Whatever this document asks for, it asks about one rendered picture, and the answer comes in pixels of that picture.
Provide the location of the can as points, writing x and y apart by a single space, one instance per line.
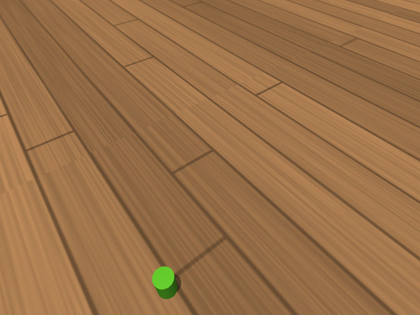
164 282

